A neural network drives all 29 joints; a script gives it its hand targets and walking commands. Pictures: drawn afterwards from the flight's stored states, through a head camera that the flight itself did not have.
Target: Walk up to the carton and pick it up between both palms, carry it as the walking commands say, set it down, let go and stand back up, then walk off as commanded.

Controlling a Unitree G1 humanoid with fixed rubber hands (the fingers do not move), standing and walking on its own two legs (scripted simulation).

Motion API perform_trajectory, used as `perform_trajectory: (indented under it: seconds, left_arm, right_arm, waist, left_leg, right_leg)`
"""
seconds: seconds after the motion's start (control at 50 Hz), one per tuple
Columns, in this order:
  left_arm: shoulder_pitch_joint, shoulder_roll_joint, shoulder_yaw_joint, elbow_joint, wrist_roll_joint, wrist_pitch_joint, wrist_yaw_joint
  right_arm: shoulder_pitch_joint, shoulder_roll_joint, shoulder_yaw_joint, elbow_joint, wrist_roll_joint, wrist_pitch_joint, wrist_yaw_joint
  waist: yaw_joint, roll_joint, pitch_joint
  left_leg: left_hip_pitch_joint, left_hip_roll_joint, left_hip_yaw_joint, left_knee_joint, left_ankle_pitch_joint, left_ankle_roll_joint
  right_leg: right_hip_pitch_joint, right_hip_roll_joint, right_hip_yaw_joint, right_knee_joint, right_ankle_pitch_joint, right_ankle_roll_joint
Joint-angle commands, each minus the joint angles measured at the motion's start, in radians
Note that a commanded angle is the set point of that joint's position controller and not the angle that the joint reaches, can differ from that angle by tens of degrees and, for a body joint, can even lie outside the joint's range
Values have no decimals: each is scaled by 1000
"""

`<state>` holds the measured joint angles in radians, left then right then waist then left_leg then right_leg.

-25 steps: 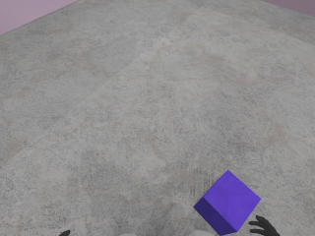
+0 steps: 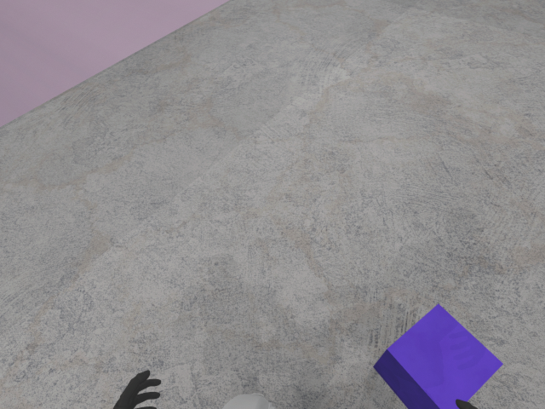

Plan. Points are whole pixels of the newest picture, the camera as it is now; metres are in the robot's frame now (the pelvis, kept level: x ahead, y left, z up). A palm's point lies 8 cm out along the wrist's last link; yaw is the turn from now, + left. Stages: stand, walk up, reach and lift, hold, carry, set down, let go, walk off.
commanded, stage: walk off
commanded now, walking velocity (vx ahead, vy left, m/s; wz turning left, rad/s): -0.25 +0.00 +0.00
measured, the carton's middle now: (429, 365) +0.27 -0.40 -0.64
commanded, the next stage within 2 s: stand in 1.62 s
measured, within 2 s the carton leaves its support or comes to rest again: neither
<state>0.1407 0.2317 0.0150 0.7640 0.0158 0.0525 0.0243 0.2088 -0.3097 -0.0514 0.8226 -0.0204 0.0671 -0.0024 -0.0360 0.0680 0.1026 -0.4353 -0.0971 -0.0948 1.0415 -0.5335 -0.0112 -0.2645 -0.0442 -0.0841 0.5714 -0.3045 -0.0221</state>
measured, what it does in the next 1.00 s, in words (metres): walks backwards: left foot, then right foot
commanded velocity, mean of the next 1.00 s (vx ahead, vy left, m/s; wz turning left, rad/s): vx -0.25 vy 0.00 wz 0.00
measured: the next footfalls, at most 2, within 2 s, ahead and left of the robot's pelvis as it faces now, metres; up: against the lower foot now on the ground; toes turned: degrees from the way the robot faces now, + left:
left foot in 0.28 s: -0.08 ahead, +0.14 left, +0.00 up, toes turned +2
right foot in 0.66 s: -0.21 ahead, -0.11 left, +0.00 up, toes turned -2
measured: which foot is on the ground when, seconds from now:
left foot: up 0.00-0.26, down 0.28-0.66, up 0.68-1.00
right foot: down 0.00-0.28, up 0.30-0.64, down 0.66-1.00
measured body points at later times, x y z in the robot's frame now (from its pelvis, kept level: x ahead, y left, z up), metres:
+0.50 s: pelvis -0.12 +0.03 +0.01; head -0.08 +0.06 +0.45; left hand -0.05 +0.31 -0.14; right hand -0.01 -0.25 -0.10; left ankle -0.12 +0.13 -0.73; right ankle -0.19 -0.12 -0.64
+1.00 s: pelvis -0.29 +0.03 +0.00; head -0.26 +0.03 +0.44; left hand -0.16 +0.29 -0.12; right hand -0.22 -0.26 -0.14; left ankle -0.35 +0.14 -0.72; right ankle -0.25 -0.11 -0.73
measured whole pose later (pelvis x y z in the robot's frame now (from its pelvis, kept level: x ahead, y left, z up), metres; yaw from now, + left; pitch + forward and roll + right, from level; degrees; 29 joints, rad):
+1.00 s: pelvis -0.29 +0.03 +0.00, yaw +3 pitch -1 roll +0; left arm 0.10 0.25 0.05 0.81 0.02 0.07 0.02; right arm 0.20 -0.29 -0.07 0.91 -0.01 0.07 -0.02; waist -0.03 0.00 0.09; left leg -0.20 0.01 0.00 0.66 -0.42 -0.05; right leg -0.31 -0.06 -0.06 0.57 -0.24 0.01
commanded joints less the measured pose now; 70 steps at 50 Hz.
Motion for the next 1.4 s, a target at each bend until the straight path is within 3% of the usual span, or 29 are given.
perform_trajectory:
  seconds: [0.0,0.06,0.18,0.22,0.24,0.26,0.3,0.38,0.48,0.58,0.62,0.64,0.66,0.68,0.7,0.72,0.74,0.76,0.86,0.9,0.94,0.98,1.0,1.02,1.04,1.1,1.28,1.34,1.38]
  left_arm:
    - [-40,166,43,-68,6,-10,15]
    - [-37,172,41,-67,-1,-5,11]
    - [83,222,70,-7,2,7,-6]
    - [58,208,77,-14,-3,22,-21]
    - [74,201,81,-28,0,19,-26]
    - [91,120,63,-48,-21,19,-23]
    - [21,127,70,-46,-4,39,-11]
    - [67,169,98,1,-7,45,-10]
    - [36,123,76,-12,-9,25,-10]
    - [132,84,60,32,-26,26,3]
    - [123,128,67,31,-12,-2,1]
    - [173,284,103,33,-6,0,-6]
    - [128,274,98,24,1,-3,-6]
    - [134,258,85,37,16,4,4]
    - [66,237,98,19,18,13,8]
    - [-5,198,88,-9,24,12,5]
    - [-76,180,77,-30,15,17,15]
    - [-70,180,70,-38,10,18,14]
    - [18,168,70,2,4,8,8]
    - [56,190,69,34,-1,10,-5]
    - [28,227,93,33,4,19,-3]
    - [70,188,86,34,-5,26,-14]
    - [94,118,74,8,-13,26,-13]
    - [28,119,76,12,-10,32,3]
    - [-10,111,71,10,-1,36,0]
    - [-16,131,87,28,-6,47,-11]
    - [51,88,64,67,-26,34,5]
    - [167,91,61,106,-38,40,5]
    - [228,105,67,126,-29,30,5]
  right_arm:
    - [75,-77,-32,-23,5,13,16]
    - [29,-85,-32,-37,15,5,7]
    - [67,-13,2,-13,30,9,-2]
    - [113,-65,-10,16,18,-2,-5]
    - [113,-134,-30,16,12,-10,1]
    - [101,-258,-56,-10,-2,-7,-5]
    - [37,-201,-37,-19,-23,-19,-20]
    - [-160,-116,-14,-75,-27,-16,-32]
    - [35,-87,-4,5,3,-25,-34]
    - [29,-122,-24,23,-6,-20,-23]
    - [42,-130,-39,20,19,-11,-19]
    - [23,-73,-26,-18,20,-12,-16]
    - [-76,-47,-17,-43,14,-7,-19]
    - [-69,-45,-22,-32,4,-5,-7]
    - [-56,-41,-17,-30,2,-4,-6]
    - [-27,-82,-27,7,0,7,-4]
    - [-12,-84,-39,13,12,9,3]
    - [1,-86,-39,23,18,17,2]
    - [-27,-55,-30,15,12,2,-6]
    - [-1,-52,-33,22,13,-2,-11]
    - [84,-33,-30,53,21,-1,-28]
    - [148,-79,-40,89,9,-9,-21]
    - [148,-204,-59,82,6,-2,-26]
    - [64,-222,-57,35,-8,-7,-26]
    - [7,-158,-41,29,-21,-14,-28]
    - [-134,-105,-28,-22,-13,-14,-37]
    - [32,-111,-20,50,0,-25,-41]
    - [42,-137,-31,72,-10,-4,-36]
    - [30,-105,-35,70,6,7,-30]
  waist:
    - [-27,-270,-126]
    - [2,-267,-131]
    - [42,-332,-218]
    - [26,-207,-207]
    - [21,-30,-192]
    - [18,289,-157]
    - [-8,159,-74]
    - [74,94,-47]
    - [-1,167,-148]
    - [8,220,-202]
    - [24,-18,-217]
    - [40,-374,-232]
    - [76,-377,-150]
    - [65,-253,-166]
    - [63,-320,-131]
    - [30,-208,-96]
    - [9,-293,-84]
    - [-5,-260,-68]
    - [52,-327,-70]
    - [61,-324,-128]
    - [30,-351,-156]
    - [16,-69,-130]
    - [31,310,-109]
    - [-4,234,-92]
    - [-2,118,-46]
    - [49,117,-22]
    - [-33,147,-190]
    - [-4,179,-192]
    - [40,108,-166]
  left_leg:
    - [15,18,-24,199,18,-35]
    - [-13,18,37,102,36,-60]
    - [151,86,109,-402,30,-53]
    - [309,104,108,-676,328,-38]
    - [382,243,-68,-719,525,-14]
    - [389,510,-309,-727,898,102]
    - [34,517,-137,-700,940,232]
    - [51,327,20,-700,713,132]
    - [385,351,-44,-590,951,176]
    - [424,344,-89,-546,1043,162]
    - [229,245,0,-471,719,64]
    - [-3,127,100,-307,284,10]
    - [-86,62,122,-28,-103,-1]
    - [-12,89,-11,115,-58,12]
    - [-1,81,-4,170,-46,13]
    - [6,66,-22,232,19,11]
    - [-10,41,-16,233,28,-2]
    - [4,27,-13,212,36,-13]
    - [-35,81,64,-151,20,-52]
    - [75,93,99,-281,-5,-41]
    - [210,110,139,-518,136,-33]
    - [360,176,32,-708,385,-15]
    - [353,470,-290,-769,682,81]
    - [193,544,-239,-729,920,190]
    - [62,512,-131,-718,914,234]
    - [-3,333,31,-731,619,134]
    - [448,369,-102,-675,713,172]
    - [387,373,-127,-689,741,165]
    - [272,302,-48,-657,583,97]
  right_leg:
    - [8,-241,154,-180,761,-140]
    - [88,-204,99,-156,754,-145]
    - [196,-257,214,-119,741,-149]
    - [86,-192,129,-54,574,-69]
    - [-42,-95,58,77,383,-7]
    - [-268,45,-44,267,-221,64]
    - [-117,51,182,646,-321,36]
    - [-154,92,197,717,-148,53]
    - [-203,56,99,364,-197,96]
    - [-15,21,79,-77,-130,74]
    - [184,-61,134,-268,304,62]
    - [295,-282,347,-265,574,2]
    - [178,-411,397,-213,872,-144]
    - [109,-360,271,-165,883,-190]
    - [3,-361,237,-200,764,-207]
    - [-14,-285,185,-214,678,-169]
    - [-3,-240,156,-202,636,-148]
    - [-26,-212,137,-196,687,-129]
    - [159,-177,159,-139,639,-125]
    - [170,-242,248,-147,593,-143]
    - [136,-238,236,-135,551,-111]
    - [-29,-141,146,16,349,-24]
    - [-236,32,29,237,-72,42]
    - [-187,84,117,518,-354,51]
    - [-141,88,191,664,-322,34]
    - [-116,76,220,719,-163,45]
    - [-140,64,66,253,-272,108]
    - [11,38,84,20,-216,75]
    - [130,53,51,-236,25,54]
